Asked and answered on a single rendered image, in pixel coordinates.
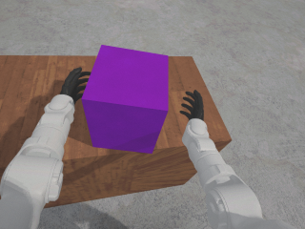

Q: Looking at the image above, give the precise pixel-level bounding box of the pedestal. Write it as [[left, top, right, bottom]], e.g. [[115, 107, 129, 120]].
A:
[[0, 55, 232, 209]]

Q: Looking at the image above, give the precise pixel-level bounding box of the robot left forearm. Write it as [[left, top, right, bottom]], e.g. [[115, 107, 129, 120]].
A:
[[0, 94, 75, 198]]

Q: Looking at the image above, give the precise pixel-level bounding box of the robot left upper arm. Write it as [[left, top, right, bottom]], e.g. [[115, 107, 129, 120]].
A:
[[0, 155, 64, 229]]

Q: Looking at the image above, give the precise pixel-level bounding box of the robot right forearm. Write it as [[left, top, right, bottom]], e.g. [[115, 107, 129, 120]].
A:
[[182, 118, 262, 216]]

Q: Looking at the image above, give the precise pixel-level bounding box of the robot left hand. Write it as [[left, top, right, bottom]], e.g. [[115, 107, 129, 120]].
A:
[[60, 67, 91, 105]]

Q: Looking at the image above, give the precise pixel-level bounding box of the carton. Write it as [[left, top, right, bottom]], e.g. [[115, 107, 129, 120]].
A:
[[81, 45, 169, 154]]

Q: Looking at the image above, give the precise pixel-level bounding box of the robot right upper arm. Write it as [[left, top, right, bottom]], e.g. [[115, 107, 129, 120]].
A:
[[205, 183, 297, 229]]

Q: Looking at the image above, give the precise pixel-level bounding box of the robot right hand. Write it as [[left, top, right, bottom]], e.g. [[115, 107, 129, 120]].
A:
[[179, 90, 204, 121]]

